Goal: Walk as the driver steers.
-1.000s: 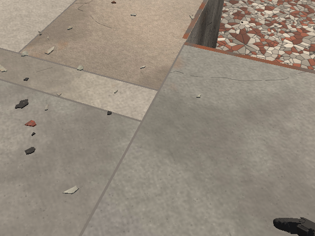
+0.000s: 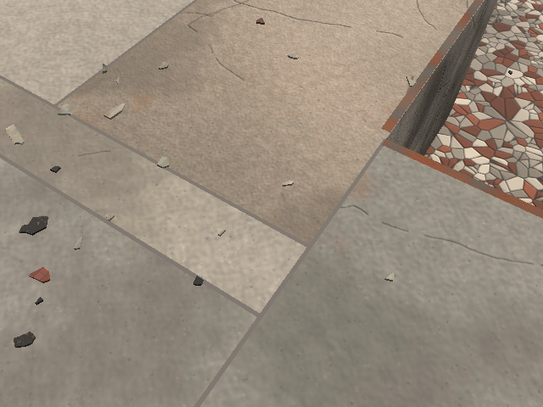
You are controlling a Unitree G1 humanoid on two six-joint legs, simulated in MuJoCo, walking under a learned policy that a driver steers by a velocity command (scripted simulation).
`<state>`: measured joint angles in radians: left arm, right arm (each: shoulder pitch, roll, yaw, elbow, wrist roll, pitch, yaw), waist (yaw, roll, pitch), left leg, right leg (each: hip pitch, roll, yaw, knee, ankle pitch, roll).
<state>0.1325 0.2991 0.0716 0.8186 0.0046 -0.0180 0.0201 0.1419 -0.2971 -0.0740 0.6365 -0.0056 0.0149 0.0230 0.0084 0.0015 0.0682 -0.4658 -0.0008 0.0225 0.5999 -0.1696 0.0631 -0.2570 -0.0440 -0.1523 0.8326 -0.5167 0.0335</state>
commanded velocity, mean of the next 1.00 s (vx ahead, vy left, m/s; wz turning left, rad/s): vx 0.08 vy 0.00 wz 0.40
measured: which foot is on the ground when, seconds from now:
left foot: down 0.00-0.38, up 0.40-0.74, down 0.76-1.00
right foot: up 0.00-0.36, down 0.38-0.76, up 0.78-1.00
